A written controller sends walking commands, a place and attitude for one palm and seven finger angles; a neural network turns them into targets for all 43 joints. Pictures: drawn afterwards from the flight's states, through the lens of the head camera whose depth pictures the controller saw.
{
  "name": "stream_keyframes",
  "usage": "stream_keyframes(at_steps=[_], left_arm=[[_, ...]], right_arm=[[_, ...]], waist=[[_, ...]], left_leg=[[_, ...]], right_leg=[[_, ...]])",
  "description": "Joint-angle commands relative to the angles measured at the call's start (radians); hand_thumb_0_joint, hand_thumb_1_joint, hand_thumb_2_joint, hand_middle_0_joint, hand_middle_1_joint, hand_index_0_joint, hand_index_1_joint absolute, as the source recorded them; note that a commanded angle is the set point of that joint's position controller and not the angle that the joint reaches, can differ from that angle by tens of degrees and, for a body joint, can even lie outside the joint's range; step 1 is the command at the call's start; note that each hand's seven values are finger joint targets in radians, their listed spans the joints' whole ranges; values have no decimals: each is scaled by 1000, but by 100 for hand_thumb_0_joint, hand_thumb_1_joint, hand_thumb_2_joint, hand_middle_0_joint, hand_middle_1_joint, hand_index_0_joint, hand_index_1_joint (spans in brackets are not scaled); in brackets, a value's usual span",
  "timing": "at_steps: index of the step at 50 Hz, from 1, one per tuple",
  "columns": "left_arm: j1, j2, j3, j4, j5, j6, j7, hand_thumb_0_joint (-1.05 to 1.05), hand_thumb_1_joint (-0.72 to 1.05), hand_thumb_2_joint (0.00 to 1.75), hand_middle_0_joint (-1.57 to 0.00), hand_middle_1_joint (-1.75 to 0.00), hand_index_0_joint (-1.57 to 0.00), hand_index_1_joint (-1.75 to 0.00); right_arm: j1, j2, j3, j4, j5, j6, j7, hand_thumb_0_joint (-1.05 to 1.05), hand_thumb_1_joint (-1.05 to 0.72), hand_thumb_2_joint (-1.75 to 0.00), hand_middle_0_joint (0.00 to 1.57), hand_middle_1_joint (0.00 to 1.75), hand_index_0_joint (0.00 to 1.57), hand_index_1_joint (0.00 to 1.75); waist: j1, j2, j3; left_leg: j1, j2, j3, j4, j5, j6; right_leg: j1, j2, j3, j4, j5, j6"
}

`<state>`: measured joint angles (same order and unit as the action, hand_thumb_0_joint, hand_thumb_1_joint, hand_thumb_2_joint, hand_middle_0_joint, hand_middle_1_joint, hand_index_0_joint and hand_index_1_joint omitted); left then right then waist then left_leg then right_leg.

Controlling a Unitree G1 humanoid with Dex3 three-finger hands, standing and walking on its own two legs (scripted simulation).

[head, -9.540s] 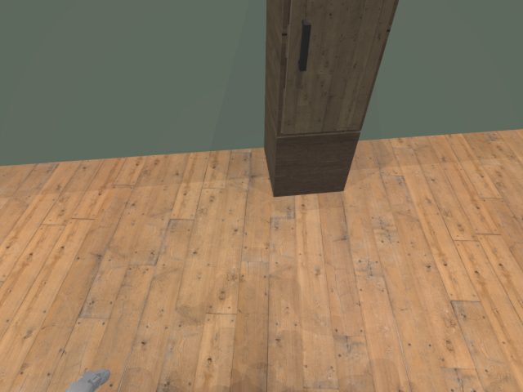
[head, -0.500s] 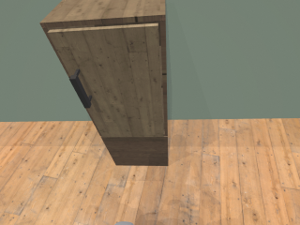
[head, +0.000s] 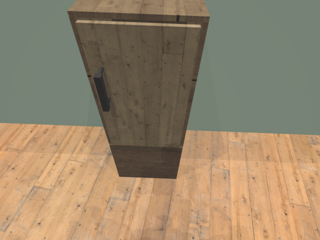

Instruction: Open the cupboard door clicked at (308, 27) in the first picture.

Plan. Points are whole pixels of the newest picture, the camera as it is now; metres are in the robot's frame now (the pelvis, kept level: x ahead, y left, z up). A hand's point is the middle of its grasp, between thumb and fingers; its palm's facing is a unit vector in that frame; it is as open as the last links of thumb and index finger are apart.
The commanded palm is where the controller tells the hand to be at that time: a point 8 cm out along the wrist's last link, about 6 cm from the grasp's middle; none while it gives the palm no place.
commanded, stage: come to a stop and stand still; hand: left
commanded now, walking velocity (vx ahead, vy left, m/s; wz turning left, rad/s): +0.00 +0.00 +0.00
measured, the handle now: (103, 89) +0.56 +0.24 +0.04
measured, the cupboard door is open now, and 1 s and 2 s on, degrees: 0 0 0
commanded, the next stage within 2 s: look again from close up in 0.16 s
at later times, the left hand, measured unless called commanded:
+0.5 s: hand out of the picture +0.03 +0.20 -0.16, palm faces +0.02 -0.96 -0.29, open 7.3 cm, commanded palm none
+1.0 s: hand out of the picture -0.07 +0.19 -0.17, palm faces +0.02 -0.97 -0.23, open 7.4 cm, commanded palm none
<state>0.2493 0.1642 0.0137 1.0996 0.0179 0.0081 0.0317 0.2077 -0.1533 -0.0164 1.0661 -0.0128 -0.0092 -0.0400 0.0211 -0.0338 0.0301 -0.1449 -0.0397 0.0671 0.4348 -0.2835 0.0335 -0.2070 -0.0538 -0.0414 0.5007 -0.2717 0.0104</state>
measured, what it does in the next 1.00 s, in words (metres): shifts its weight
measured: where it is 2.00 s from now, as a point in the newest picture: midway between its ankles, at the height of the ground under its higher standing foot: outside the picture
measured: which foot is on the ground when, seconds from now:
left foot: down 0.00-1.00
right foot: down 0.00-1.00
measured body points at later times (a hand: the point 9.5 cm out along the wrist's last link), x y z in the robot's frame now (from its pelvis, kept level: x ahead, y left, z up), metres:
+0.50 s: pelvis -0.02 +0.00 +0.00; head -0.05 -0.02 +0.45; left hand +0.02 +0.25 -0.14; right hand +0.00 -0.25 -0.16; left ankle -0.03 +0.10 -0.74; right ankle -0.01 -0.12 -0.74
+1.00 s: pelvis -0.07 -0.01 +0.01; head -0.09 +0.00 +0.45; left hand -0.07 +0.24 -0.15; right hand -0.07 -0.26 -0.14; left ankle -0.03 +0.10 -0.74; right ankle -0.02 -0.12 -0.73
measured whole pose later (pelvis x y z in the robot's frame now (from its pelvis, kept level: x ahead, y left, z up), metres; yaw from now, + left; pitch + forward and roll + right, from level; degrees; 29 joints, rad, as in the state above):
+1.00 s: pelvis -0.07 -0.01 +0.01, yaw +1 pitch -2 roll -1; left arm 0.32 0.21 0.00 1.07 0.03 0.01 0.02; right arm 0.31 -0.22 -0.01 1.09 -0.03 0.02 0.00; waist 0.00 0.00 0.00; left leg -0.22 0.00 0.04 0.45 -0.22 0.02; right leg -0.23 -0.01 -0.07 0.41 -0.20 -0.01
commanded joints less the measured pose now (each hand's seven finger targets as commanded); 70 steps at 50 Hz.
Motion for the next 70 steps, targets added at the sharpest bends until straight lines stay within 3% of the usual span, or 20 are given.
stream_keyframes(at_steps=[1, 3, 12, 13, 14, 16, 19, 21, 27, 34, 45, 52, 56, 59, 62, 63, 65, 66, 68, 70], left_arm=[[75, 100, 9, 0, -8, -25, 6, 0, 90, 90, -20, -30, -20, -30], [52, 85, 8, 2, -9, -24, 8, 0, 90, 90, -20, -30, -20, -30], [49, 78, 1, 13, -15, -15, 9, 0, 90, 90, -20, -30, -20, -30], [29, 268, -5, -93, 3, -43, 9, 0, 90, 90, -20, -30, -20, -30], [51, 200, 31, -95, 0, -49, 14, 0, 90, 90, -20, -30, -20, -30], [73, 184, 26, -87, -11, -57, 15, 0, 90, 90, -20, -30, -20, -30], [75, 167, 26, -104, -8, -41, 14, 0, 90, 90, -20, -30, -20, -30], [46, 179, 27, -125, -5, -35, 11, 0, 90, 90, -20, -30, -20, -30], [2, 217, 22, -147, -4, -32, 2, 0, 90, 90, -20, -30, -20, -30], [1, 229, 17, -142, 1, -27, -6, 0, 90, 90, -20, -30, -20, -30], [38, 209, 13, -96, 1, -26, -8, 0, 90, 90, -20, -30, -20, -30], [130, 129, 18, -57, 3, -7, -9, 0, 90, 90, -20, -30, -20, -30], [147, 80, 25, -57, 6, 0, -22, 0, 90, 90, -20, -30, -20, -30], [205, 21, 25, -44, 13, 2, -28, 0, 90, 90, -20, -30, -20, -30], [269, 0, 29, -27, 14, -11, -27, 0, 90, 90, -20, -30, -20, -30], [287, 29, 36, -24, 16, -17, -21, 0, 90, 90, -20, -30, -20, -30], [339, 107, 58, -15, 8, -34, 1, 0, 90, 90, -20, -30, -20, -30], [328, 105, 59, -17, 3, -41, 7, 0, 90, 90, -20, -30, -20, -30], [254, 97, 63, -40, 5, -51, 12, 0, 90, 90, -20, -30, -20, -30], [175, 82, 60, -62, 14, -56, 11, 0, 90, 90, -20, -30, -20, -30]], right_arm=[[85, -84, -12, -2, 10, -15, -2, 0, -90, -90, 20, 30, 20, 30], [101, -90, -11, 18, 5, -8, -3, 0, -90, -90, 20, 30, 20, 30], [123, -79, 7, 70, 5, -14, -3, 0, -90, -90, 20, 30, 20, 30], [66, -223, -9, -70, -5, -21, 13, 0, -90, -90, 20, 30, 20, 30], [104, -228, -28, -81, -18, -53, 3, 0, -90, -90, 20, 30, 20, 30], [130, -191, -30, -62, -9, -62, -19, 0, -90, -90, 20, 30, 20, 30], [125, -182, -33, -91, -2, -40, -16, 0, -90, -90, 20, 30, 20, 30], [112, -191, -40, -103, -1, -25, -10, 0, -90, -90, 20, 30, 20, 30], [59, -223, -30, -105, -6, -16, 13, 0, -90, -90, 20, 30, 20, 30], [57, -236, -24, -91, -9, -7, 25, 0, -90, -90, 20, 30, 20, 30], [82, -217, -20, -44, -7, -1, 28, 0, -90, -90, 20, 30, 20, 30], [176, -135, -9, 3, -15, 23, 23, 0, -90, -90, 20, 30, 20, 30], [194, -148, -22, 7, -14, 20, 14, 0, -90, -90, 20, 30, 20, 30], [145, -176, -36, -7, -8, 14, 11, 0, -90, -90, 20, 30, 20, 30], [122, -152, -36, -15, -6, 9, 13, 0, -90, -90, 20, 30, 20, 30], [126, -122, -34, -18, -3, 9, 15, 0, -90, -90, 20, 30, 20, 30], [116, -49, -24, -43, 0, 8, 23, 0, -90, -90, 20, 30, 20, 30], [78, -66, -33, -52, -7, 6, 30, 0, -90, -90, 20, 30, 20, 30], [131, -51, -40, -45, -6, 5, 39, 0, -90, -90, 20, 30, 20, 30], [151, -29, -42, -42, -5, 5, 49, 0, -90, -90, 20, 30, 20, 30]], waist=[[-22, 4, -42], [-24, -79, -20], [-12, 41, 27], [-32, 2, 138], [-25, 185, -78], [-21, 234, -228], [-24, 6, -138], [-33, -63, -31], [-27, -6, 110], [-27, 11, 93], [-26, 37, 59], [-25, 16, 69], [-23, 114, 80], [9, 168, 107], [33, 98, 109], [38, 23, 120], [45, -233, 138], [42, -190, 156], [-13, -102, 120], [-46, -96, 111]], left_leg=[[-2, 137, -105, -58, 324, -13], [14, 148, -103, -67, 324, -14], [4, 150, -101, -124, 264, -11], [-77, 104, -139, -108, 306, -19], [2, 140, -130, -15, 568, -19], [102, 157, -127, 53, 794, -4], [-10, 139, -108, 61, 472, 9], [-80, 124, -107, 15, 225, 11], [-141, 129, -128, -76, 12, 14], [-141, 124, -132, -117, -121, 10], [-165, 126, -143, -137, -153, 3], [-187, 92, -102, -79, -249, -1], [-215, 154, -173, -183, -403, 27], [-324, 239, -269, -282, -501, 75], [-337, 192, -205, -176, -442, 66], [-377, 138, -160, -82, -402, 47], [-474, 38, 8, 292, -194, 3], [-465, 72, -34, 443, -171, 9], [-424, 100, -52, 525, -142, 9], [-323, 121, -38, 442, -101, 2]], right_leg=[[97, -116, 93, -98, 429, -43], [75, -87, 71, -97, 395, -41], [76, -69, 67, -152, 232, -27], [16, -33, 57, -109, 222, -43], [83, -61, 66, 6, 300, -58], [115, -54, 49, 27, 405, -77], [110, -69, 66, 2, 458, -77], [58, -83, 91, -33, 367, -76], [-55, -61, 126, -142, -19, -60], [-75, -56, 145, -211, -173, -44], [-48, -61, 133, -237, -184, -31], [-69, -56, 139, -217, -324, -41], [-66, 16, 18, -66, -244, -30], [27, 55, -62, 118, -97, -25], [95, 32, -31, -5, -113, -35], [106, -19, 60, -85, -208, -58], [108, -284, 463, -363, -479, -180], [41, -317, 504, -416, -461, -211], [-14, -297, 415, -391, -395, -207], [-87, -245, 256, -351, -249, -175]])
